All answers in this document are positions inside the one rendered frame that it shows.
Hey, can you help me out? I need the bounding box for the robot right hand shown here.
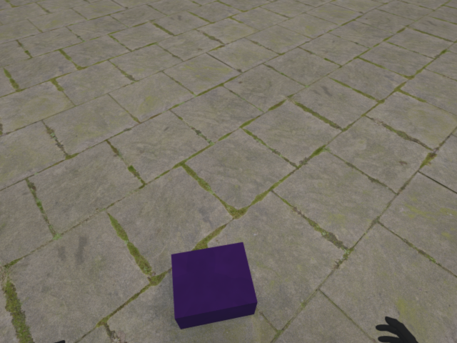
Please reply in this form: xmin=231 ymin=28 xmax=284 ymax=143
xmin=376 ymin=317 xmax=418 ymax=343

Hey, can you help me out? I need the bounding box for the carton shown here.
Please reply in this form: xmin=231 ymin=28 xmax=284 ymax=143
xmin=171 ymin=242 xmax=257 ymax=329

